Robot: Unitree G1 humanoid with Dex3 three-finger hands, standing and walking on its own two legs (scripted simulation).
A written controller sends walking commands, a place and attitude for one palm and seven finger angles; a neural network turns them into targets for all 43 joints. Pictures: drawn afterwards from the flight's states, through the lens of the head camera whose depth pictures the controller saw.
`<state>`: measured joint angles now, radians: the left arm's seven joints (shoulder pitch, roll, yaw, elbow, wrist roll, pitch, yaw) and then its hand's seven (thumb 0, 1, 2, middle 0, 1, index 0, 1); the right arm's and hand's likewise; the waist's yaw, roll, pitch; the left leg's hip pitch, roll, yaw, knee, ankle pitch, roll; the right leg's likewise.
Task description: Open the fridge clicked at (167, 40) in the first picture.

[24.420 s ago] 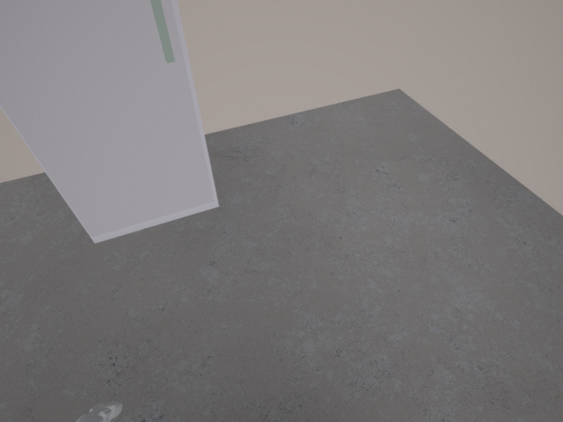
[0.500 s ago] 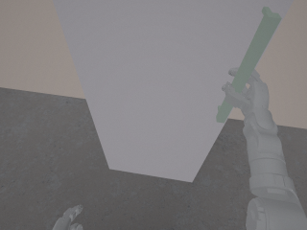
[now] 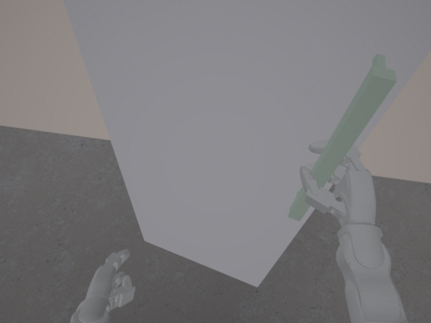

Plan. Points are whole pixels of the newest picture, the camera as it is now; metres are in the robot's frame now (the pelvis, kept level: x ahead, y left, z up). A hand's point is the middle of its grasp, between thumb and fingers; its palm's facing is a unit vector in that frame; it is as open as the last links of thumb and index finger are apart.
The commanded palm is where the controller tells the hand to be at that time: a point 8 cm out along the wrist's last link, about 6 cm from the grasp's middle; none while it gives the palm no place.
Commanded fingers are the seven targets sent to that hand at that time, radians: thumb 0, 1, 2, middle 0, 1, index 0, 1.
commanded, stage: walk backward, drawing the door open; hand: right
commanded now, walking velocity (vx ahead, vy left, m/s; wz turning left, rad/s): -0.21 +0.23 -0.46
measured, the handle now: (327, 155) +0.36 -0.14 +0.17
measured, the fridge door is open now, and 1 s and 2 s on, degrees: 14 52 82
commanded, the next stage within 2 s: stop walking and hold the door back in 1.62 s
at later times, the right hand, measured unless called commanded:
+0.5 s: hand (271, 266) +0.19 -0.05 +0.13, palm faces +0.14 +0.97 -0.18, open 7.4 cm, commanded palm +0.15 -0.09 +0.14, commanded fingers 0.00 -0.90 -0.90 0.45 1.40 0.45 1.40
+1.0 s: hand out of the picture +0.07 +0.10 +0.13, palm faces +0.39 +0.90 -0.21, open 7.7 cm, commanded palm +0.03 +0.07 +0.14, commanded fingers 0.00 -0.90 -0.90 0.45 1.40 0.45 1.40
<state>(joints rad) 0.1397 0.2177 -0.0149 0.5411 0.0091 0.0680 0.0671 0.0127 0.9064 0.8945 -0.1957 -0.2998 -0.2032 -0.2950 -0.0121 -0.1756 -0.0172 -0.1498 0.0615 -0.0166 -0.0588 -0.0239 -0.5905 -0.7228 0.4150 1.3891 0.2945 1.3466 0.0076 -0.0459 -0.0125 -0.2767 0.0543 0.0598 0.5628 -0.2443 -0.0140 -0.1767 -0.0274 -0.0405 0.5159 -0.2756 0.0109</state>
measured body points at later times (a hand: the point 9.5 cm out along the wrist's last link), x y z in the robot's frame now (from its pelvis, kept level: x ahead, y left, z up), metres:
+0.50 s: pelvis -0.09 +0.09 -0.02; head -0.04 +0.09 +0.43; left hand +0.11 +0.27 -0.13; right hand +0.17 -0.10 +0.14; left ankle -0.05 +0.15 -0.71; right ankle -0.06 -0.06 -0.74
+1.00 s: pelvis -0.13 +0.30 -0.02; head -0.09 +0.28 +0.42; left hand +0.15 +0.38 -0.11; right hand +0.04 +0.06 +0.14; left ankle -0.04 +0.33 -0.70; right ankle -0.18 +0.15 -0.74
